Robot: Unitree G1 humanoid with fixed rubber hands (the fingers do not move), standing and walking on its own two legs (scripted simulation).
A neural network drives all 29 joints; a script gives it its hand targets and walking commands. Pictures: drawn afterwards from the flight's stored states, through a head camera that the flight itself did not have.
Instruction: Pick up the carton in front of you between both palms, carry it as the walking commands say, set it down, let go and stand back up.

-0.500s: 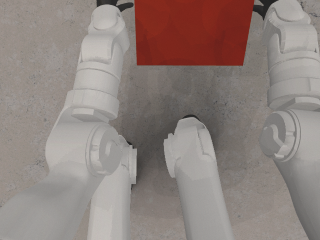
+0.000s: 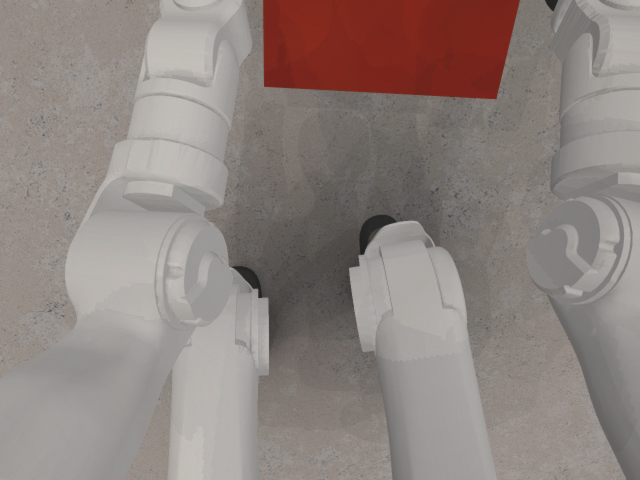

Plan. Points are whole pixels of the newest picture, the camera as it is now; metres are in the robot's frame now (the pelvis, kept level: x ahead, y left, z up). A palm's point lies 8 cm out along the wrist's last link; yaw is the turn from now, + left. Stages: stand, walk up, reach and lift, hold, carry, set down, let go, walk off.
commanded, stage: set down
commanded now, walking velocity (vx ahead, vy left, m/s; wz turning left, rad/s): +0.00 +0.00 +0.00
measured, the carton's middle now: out of the picture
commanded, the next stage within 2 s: let go in 1.98 s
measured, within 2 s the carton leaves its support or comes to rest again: rests again in 0.20 s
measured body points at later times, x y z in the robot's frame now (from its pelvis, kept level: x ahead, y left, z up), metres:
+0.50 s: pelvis +0.01 -0.01 -0.02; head +0.39 -0.09 +0.20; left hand +0.59 -0.04 -0.20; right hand +0.52 -0.34 -0.21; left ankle +0.10 +0.13 -0.38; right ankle +0.13 -0.14 -0.38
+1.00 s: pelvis -0.01 -0.01 -0.03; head +0.37 -0.09 +0.19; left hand +0.58 -0.03 -0.20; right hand +0.49 -0.40 -0.20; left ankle +0.10 +0.13 -0.38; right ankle +0.13 -0.14 -0.38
